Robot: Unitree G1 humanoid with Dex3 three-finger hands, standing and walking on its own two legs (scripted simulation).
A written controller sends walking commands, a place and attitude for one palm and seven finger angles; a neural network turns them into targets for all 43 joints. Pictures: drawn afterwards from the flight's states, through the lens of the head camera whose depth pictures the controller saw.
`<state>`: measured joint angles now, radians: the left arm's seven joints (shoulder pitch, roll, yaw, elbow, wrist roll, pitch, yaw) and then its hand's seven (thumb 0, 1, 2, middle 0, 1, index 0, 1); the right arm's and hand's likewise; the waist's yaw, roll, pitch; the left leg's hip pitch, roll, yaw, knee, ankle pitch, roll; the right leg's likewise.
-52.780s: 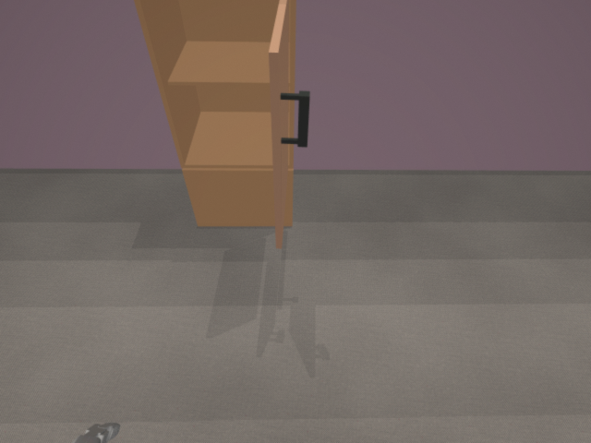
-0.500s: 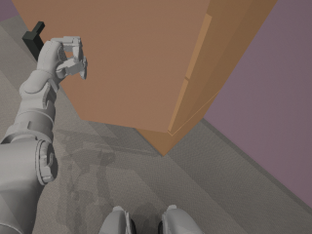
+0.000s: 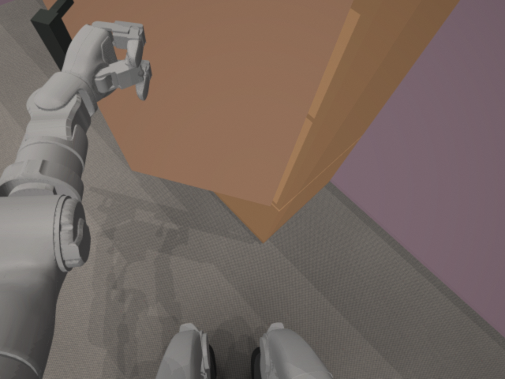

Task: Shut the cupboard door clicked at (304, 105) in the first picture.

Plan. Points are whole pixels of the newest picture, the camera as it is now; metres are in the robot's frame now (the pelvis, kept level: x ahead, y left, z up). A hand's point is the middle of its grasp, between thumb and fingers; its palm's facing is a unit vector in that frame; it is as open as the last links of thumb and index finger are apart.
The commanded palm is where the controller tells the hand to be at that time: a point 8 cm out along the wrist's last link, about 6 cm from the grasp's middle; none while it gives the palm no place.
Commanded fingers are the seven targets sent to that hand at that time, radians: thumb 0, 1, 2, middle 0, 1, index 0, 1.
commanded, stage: push the door shut along its arc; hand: left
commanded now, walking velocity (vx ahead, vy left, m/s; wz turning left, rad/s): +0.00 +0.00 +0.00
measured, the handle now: (75, 50) +0.59 +0.21 +0.11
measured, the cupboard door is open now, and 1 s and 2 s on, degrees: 33 21 21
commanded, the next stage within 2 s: pull the fist back off the door in 0.16 s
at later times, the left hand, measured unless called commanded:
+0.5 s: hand (174, 50) +0.59 +0.07 +0.11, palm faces +0.08 -1.00 +0.00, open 3.1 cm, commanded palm +0.55 +0.10 +0.11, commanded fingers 0.00 0.90 0.90 -1.30 -1.50 -1.30 -1.50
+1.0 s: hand (159, 109) +0.49 +0.09 +0.09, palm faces +0.03 -1.00 +0.00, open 3.1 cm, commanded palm +0.46 +0.13 +0.11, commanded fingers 0.00 0.90 0.90 -1.30 -1.50 -1.30 -1.50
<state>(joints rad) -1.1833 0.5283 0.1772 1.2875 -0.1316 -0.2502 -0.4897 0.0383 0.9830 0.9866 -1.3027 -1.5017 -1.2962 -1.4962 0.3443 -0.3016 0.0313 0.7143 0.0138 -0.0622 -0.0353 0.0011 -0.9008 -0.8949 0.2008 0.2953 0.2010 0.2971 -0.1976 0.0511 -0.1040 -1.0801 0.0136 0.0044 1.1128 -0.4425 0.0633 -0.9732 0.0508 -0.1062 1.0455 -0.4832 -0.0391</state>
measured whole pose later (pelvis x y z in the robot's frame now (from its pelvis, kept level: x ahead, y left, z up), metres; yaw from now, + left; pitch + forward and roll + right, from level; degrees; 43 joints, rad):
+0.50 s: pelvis +0.00 +0.00 -0.01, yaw -1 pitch +28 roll -4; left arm -1.22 0.35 0.33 1.24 0.05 -0.29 0.15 0.02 0.91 0.93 -1.30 -1.50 -1.29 -1.50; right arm 0.45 -0.25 0.02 0.68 -0.08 -0.07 0.09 0.00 -0.90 -0.90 0.20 0.30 0.20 0.30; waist -0.23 0.08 -0.15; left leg -1.17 0.02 0.02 1.14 -0.46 0.06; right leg -1.07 0.06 -0.09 1.09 -0.50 -0.04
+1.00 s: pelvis +0.02 -0.02 +0.03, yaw +0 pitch +17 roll -1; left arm -0.76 0.23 0.23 1.07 -0.10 -0.41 -0.01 0.02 0.90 0.90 -1.30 -1.50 -1.30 -1.50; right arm 0.40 -0.29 -0.04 0.65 -0.01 0.03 0.06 0.00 -0.90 -0.90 0.20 0.29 0.20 0.30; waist -0.12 0.04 -0.12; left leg -0.83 0.02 0.03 0.94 -0.41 0.03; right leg -0.75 0.06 -0.07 0.91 -0.46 -0.06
